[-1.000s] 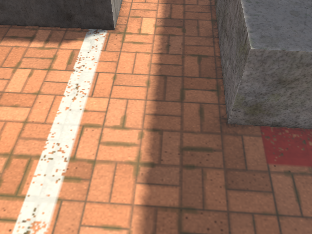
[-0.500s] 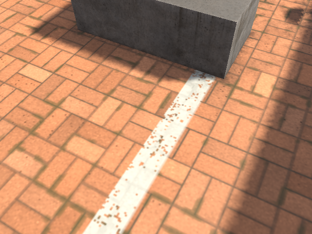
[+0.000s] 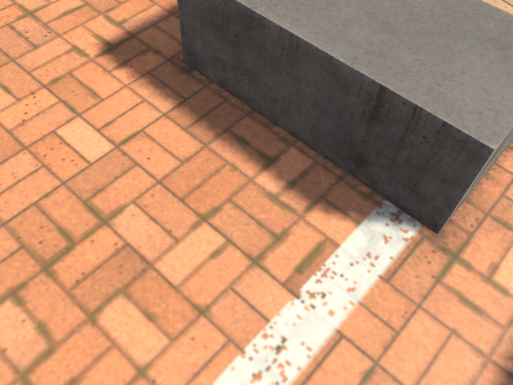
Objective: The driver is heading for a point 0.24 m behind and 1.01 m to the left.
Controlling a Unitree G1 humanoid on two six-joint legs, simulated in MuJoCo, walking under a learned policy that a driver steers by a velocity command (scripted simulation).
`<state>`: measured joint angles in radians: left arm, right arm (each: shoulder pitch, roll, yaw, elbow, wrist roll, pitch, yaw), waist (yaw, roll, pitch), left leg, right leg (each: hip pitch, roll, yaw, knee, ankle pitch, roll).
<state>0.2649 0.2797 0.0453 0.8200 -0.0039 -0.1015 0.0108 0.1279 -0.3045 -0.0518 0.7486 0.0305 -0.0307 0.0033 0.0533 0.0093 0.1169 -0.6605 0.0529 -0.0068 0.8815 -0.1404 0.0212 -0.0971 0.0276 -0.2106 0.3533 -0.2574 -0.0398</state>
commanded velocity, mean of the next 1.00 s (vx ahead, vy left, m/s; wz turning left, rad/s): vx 0.61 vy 0.00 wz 0.93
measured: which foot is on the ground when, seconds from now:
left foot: up 0.00-0.12, down 0.14-0.54, up 0.56-1.00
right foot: down 0.00-0.14, up 0.16-0.54, down 0.56-1.00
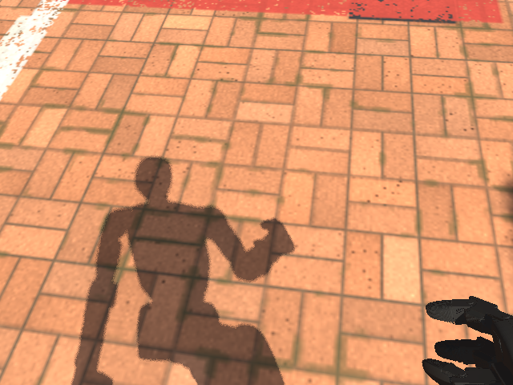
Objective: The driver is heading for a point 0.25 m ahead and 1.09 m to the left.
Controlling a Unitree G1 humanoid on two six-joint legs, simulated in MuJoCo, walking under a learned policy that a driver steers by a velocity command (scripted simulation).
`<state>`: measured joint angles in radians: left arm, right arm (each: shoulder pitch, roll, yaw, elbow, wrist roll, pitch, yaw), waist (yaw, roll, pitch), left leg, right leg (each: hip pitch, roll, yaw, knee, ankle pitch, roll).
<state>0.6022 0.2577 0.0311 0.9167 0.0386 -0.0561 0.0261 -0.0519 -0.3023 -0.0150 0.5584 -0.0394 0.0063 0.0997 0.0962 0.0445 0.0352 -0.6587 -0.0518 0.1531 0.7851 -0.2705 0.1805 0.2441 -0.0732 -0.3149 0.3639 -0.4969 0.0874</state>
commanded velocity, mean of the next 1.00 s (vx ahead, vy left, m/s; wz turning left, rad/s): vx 0.89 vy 0.00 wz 1.00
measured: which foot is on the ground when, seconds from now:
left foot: up 0.00-0.00, down 0.02-0.42, up 0.44-0.82, down 0.84-1.00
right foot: down 0.00-0.02, up 0.04-0.40, down 0.42-0.84, up 0.86-1.00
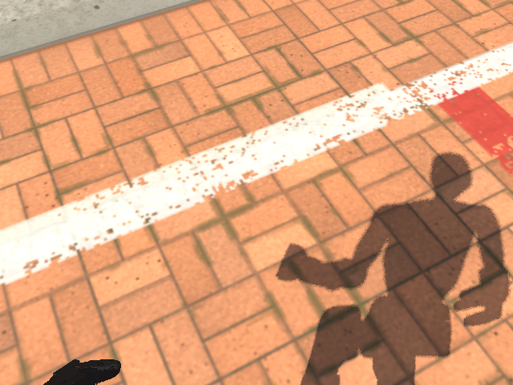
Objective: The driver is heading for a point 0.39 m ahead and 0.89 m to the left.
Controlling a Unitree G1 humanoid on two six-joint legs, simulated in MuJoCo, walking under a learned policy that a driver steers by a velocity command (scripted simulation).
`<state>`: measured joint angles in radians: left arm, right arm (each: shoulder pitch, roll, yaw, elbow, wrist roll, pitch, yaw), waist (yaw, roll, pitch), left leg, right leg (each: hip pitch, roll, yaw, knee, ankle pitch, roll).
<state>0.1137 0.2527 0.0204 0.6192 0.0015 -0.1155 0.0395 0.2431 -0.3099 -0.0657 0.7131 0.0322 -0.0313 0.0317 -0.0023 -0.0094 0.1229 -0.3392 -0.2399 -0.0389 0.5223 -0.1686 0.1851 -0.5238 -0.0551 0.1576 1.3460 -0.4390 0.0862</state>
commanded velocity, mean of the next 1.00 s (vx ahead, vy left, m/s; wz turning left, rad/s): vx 0.46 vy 0.00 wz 0.64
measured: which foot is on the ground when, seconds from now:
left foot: down 0.00-0.22, up 0.24-0.60, down 0.62-1.00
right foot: up 0.00-0.22, down 0.24-0.60, up 0.62-1.00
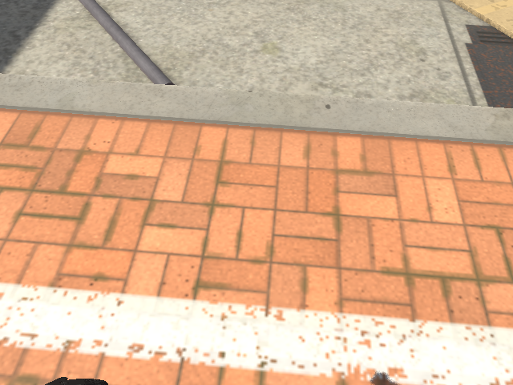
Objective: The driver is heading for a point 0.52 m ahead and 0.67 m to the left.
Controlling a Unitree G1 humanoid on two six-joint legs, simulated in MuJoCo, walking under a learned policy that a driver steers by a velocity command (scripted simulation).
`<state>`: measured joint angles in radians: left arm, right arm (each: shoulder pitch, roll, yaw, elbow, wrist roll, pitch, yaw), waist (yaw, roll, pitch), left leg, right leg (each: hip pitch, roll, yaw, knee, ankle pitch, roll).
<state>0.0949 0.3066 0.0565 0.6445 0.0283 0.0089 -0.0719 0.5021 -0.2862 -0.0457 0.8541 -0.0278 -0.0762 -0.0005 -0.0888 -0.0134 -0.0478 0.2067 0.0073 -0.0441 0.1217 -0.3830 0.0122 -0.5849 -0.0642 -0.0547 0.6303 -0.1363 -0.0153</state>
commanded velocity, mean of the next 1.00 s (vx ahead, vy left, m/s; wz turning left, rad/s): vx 0.98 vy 0.00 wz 0.86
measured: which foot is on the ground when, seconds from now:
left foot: down 0.00-0.04, up 0.06-0.48, down 0.50-0.92, up 0.94-1.00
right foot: up 0.00-0.00, down 0.02-0.50, up 0.52-0.90, down 0.92-1.00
